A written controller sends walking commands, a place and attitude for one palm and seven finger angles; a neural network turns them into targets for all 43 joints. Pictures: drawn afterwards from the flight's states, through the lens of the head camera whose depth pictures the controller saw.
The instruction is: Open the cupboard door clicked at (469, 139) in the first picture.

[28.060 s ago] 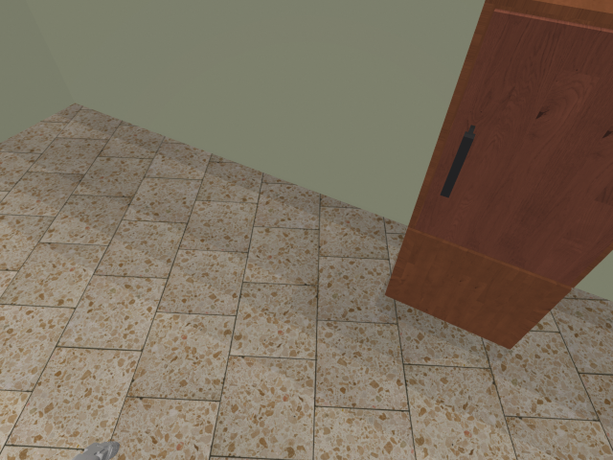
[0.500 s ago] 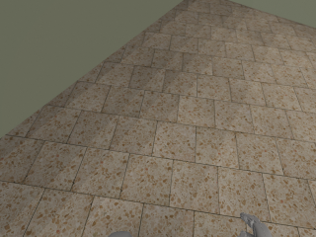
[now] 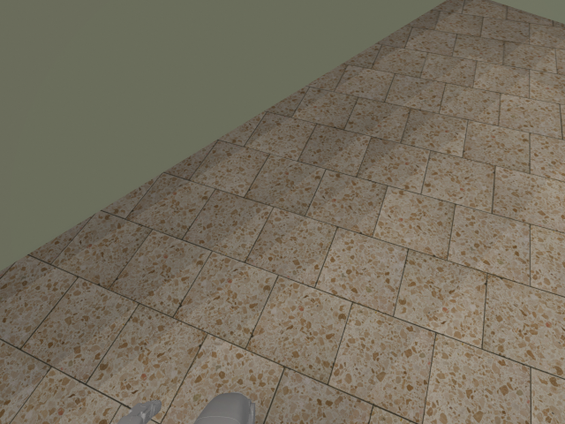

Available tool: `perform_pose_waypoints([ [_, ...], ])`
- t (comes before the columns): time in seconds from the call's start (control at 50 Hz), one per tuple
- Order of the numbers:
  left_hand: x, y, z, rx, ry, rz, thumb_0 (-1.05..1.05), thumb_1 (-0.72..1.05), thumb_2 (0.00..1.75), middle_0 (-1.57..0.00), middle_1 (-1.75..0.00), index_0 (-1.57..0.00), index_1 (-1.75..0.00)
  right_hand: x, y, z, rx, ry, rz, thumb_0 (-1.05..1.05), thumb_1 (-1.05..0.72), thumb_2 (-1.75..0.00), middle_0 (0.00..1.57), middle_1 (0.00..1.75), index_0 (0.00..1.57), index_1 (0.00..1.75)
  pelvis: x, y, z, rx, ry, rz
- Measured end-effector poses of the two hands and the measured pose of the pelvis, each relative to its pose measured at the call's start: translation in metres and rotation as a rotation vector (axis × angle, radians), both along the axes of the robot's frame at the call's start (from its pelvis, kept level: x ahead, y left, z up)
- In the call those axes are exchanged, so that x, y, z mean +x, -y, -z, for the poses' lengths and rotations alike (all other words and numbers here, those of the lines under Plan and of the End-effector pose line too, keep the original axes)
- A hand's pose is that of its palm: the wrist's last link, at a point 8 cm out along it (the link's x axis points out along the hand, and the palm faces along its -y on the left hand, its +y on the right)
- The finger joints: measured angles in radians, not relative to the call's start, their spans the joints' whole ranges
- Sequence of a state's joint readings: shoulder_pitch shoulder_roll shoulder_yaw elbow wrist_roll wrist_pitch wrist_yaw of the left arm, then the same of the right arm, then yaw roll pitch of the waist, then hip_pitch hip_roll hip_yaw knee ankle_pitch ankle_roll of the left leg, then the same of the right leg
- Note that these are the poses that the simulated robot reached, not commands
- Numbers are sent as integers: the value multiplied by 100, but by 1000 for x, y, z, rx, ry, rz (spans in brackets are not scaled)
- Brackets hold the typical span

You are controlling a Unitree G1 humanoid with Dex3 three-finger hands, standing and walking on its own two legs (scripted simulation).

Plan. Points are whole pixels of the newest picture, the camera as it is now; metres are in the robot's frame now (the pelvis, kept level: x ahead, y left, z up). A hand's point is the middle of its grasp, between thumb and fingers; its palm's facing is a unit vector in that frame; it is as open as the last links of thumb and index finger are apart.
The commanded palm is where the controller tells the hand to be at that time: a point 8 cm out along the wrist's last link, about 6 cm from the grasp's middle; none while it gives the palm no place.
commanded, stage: turn to face it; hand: left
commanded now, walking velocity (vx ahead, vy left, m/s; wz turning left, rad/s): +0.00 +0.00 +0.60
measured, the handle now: out of the picture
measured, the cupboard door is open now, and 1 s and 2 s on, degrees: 39 39 39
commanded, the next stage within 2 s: none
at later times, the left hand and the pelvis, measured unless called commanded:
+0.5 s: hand out of the picture +0.04 +0.24 -0.16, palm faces +0.32 -0.90 -0.29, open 7.4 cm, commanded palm none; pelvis +0.01 -0.01 +0.00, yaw +18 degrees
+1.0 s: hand out of the picture -0.07 +0.17 -0.19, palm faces +0.62 -0.75 -0.23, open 7.4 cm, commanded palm none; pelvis +0.02 -0.02 -0.02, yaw +37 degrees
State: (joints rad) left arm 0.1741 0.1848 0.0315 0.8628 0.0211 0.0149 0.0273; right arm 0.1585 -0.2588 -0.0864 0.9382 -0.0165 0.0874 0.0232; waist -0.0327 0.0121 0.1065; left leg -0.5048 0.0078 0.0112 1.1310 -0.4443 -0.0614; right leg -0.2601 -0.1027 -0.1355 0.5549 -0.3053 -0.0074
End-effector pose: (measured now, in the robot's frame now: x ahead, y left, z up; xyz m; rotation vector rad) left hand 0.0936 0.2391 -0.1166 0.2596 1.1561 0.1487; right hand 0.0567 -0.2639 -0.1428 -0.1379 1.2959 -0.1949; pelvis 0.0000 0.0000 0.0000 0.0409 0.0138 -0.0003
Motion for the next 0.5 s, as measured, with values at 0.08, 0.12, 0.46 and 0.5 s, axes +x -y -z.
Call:
perform_pose_waypoints([
  [0.08,-24,3,7,-39,-20,-76,1,91,90,-20,-30,-20,-30,25,-5,-8,-8,7,-82,1,-91,-90,20,30,20,30,3,2,-2,7,0,-62],
  [0.12,-38,-1,14,-54,-31,-120,1,90,90,-20,-30,-20,-30,42,-12,-10,-17,21,-130,1,-91,-90,20,30,20,30,3,-1,0,2,1,-92],
  [0.46,-80,-48,11,-4,-29,-356,1,91,90,-19,-30,-20,-30,100,-47,-18,-40,80,-372,1,-91,-90,21,30,21,30,7,-2,1,-49,-11,-285],
  [0.5,-75,-42,6,10,-6,-364,1,91,90,-19,-30,-19,-30,101,-41,-12,-28,62,-382,1,-91,-90,21,30,21,30,9,6,2,-48,-12,-309],
])
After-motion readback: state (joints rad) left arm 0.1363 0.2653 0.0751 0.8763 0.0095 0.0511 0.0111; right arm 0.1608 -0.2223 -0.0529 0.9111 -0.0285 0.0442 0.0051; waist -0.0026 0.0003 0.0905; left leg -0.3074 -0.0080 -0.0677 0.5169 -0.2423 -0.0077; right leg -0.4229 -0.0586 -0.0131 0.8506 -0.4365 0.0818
